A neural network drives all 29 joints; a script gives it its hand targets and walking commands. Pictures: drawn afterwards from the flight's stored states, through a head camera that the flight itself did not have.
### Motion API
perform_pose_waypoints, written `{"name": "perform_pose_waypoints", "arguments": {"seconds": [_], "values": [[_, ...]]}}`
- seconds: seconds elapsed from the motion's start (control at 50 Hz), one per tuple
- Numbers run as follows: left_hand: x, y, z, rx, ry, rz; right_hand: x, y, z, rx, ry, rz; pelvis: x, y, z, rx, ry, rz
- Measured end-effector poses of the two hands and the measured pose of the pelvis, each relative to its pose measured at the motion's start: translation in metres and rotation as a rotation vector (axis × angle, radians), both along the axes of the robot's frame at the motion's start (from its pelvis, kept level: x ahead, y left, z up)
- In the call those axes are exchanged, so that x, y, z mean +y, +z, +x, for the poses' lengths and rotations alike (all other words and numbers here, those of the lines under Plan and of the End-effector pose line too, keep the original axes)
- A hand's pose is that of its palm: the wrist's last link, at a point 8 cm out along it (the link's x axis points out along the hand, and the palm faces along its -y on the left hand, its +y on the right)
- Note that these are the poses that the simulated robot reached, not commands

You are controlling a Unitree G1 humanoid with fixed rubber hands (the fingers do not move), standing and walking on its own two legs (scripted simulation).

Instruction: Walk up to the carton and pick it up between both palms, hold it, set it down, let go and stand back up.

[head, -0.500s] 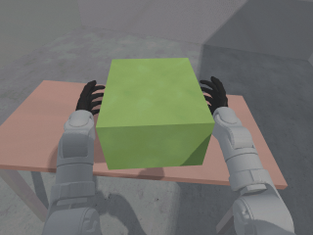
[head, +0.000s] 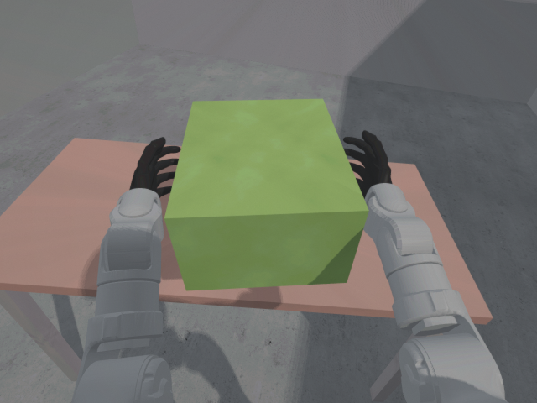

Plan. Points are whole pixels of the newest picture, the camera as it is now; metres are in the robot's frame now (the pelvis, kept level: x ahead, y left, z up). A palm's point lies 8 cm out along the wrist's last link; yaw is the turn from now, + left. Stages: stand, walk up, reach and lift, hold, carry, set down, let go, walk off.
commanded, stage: hold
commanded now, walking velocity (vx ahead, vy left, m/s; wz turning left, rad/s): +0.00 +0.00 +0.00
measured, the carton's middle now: (262, 183) +0.43 -0.01 +0.14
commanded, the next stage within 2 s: none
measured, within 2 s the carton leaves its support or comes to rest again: neither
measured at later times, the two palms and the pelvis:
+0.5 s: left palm (149, 191) +0.36 +0.16 +0.18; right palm (379, 189) +0.36 -0.17 +0.18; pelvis +0.00 +0.00 +0.00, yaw +0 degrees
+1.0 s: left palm (147, 190) +0.37 +0.16 +0.17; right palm (373, 183) +0.37 -0.17 +0.18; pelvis +0.00 +0.00 +0.00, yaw +0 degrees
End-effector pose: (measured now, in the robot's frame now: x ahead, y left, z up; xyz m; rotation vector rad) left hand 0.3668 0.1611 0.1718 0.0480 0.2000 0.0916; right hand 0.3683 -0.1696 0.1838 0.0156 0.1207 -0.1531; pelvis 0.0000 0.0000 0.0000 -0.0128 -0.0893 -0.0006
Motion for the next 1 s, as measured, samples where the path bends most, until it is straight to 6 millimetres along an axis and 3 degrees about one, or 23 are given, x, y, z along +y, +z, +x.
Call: {"name": "perform_pose_waypoints", "arguments": {"seconds": [0.12,0.32,0.88,1.0], "values": [[-0.003,0.008,-0.005,-0.036,0.007,-0.004,-0.002,0.002,-0.006,-0.035,0.003,0.023,-0.001,0.000,0.003,0.002,0.012,-0.004],[-0.010,0.004,-0.006,-0.018,-0.009,-0.003,-0.009,-0.006,-0.011,-0.016,-0.009,0.017,-0.002,0.000,0.003,-0.007,0.001,-0.002],[-0.004,-0.003,0.000,0.018,-0.006,-0.004,-0.003,-0.009,-0.002,0.020,-0.006,0.006,0.001,0.000,0.004,-0.004,0.000,0.001],[0.000,0.001,0.003,-0.010,-0.002,0.010,0.001,0.000,0.003,-0.009,0.004,-0.003,0.001,0.000,0.004,0.009,0.004,-0.003]]}}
